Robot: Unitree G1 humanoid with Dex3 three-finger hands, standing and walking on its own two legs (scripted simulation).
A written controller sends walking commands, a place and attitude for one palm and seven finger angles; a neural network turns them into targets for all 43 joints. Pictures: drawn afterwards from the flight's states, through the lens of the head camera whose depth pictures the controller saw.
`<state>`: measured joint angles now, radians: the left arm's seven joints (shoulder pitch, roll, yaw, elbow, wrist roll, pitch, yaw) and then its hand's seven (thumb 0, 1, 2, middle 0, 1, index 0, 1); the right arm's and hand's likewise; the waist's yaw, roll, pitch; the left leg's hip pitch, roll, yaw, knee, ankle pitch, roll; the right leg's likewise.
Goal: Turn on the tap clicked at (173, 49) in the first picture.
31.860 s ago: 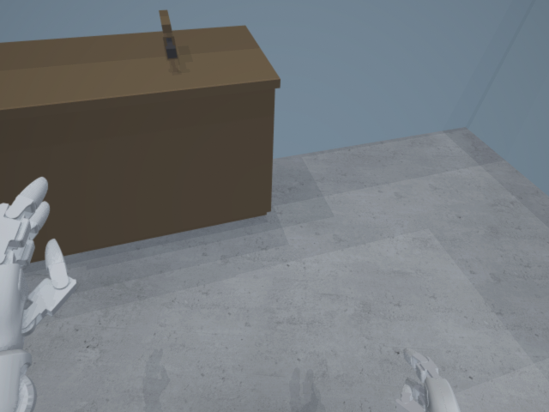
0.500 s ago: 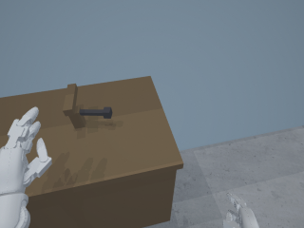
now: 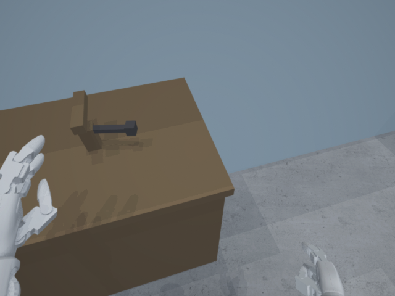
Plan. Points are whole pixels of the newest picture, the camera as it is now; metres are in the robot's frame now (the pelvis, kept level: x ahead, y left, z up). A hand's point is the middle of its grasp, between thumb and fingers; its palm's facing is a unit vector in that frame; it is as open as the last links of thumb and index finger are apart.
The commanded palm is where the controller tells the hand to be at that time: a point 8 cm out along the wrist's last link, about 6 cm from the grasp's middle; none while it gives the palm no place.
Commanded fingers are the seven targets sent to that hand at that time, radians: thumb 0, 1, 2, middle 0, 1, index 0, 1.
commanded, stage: step back with the hand held close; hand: left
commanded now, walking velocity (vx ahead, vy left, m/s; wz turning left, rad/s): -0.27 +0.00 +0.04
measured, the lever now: (131, 128) +0.49 +0.21 +0.05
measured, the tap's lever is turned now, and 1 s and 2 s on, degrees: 75 75 75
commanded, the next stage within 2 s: stop stepping back and stand still in 0.98 s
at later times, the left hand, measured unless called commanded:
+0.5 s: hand (14, 243) +0.16 +0.26 +0.16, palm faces +0.40 -0.79 -0.46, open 7.4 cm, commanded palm +0.09 +0.29 +0.18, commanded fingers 0.00 0.90 0.90 -0.20 -0.30 -0.20 -0.30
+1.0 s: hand out of the picture +0.07 +0.25 +0.17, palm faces +0.40 -0.82 -0.41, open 7.4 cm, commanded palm +0.02 +0.29 +0.18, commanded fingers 0.00 0.90 0.90 -0.20 -0.30 -0.20 -0.30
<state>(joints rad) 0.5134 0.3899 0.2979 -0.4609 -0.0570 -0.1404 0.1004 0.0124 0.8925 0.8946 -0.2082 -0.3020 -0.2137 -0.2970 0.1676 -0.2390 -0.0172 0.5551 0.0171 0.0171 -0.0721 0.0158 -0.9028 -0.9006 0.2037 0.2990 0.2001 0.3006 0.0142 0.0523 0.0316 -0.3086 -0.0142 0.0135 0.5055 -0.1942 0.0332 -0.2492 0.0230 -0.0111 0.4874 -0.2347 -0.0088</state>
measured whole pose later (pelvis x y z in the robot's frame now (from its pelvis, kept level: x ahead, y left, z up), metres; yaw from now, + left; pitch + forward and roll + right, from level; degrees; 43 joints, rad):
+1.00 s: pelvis -0.14 +0.01 +0.00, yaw +0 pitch +1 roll -1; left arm 0.48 0.39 0.36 -0.54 -0.06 -0.18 0.14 0.01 0.90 0.90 -0.20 -0.30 -0.21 -0.30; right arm 0.15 -0.15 0.01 0.60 -0.02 -0.10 -0.04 0.01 -0.90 -0.90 0.21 0.30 0.20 0.30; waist 0.04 0.00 0.03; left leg -0.39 0.04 0.01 0.47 -0.10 0.00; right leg -0.34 0.04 0.04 0.69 -0.40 0.03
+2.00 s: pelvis -0.27 -0.03 +0.00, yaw +4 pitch -2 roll +1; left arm 0.47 0.32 0.30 -0.46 -0.04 -0.15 0.13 0.01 0.89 0.90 -0.20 -0.30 -0.21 -0.30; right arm 0.22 -0.20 0.00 0.69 0.01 -0.09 -0.05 0.02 -0.90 -0.90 0.21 0.30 0.20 0.30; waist 0.01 0.03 0.06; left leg -0.41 0.02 0.00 0.89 -0.37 0.00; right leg -0.24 0.02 -0.05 0.53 -0.25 -0.05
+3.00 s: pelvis -0.24 +0.02 +0.01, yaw +3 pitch -1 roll -1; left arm 0.46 0.35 0.31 -0.44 -0.05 -0.14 0.15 0.01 0.89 0.90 -0.20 -0.30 -0.21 -0.30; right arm 0.19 -0.20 0.00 0.61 0.01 -0.06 -0.07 0.02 -0.90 -0.90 0.21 0.30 0.20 0.30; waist 0.01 0.01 0.02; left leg -0.21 0.01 0.05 0.44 -0.21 0.03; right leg -0.16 0.00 0.00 0.38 -0.21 0.01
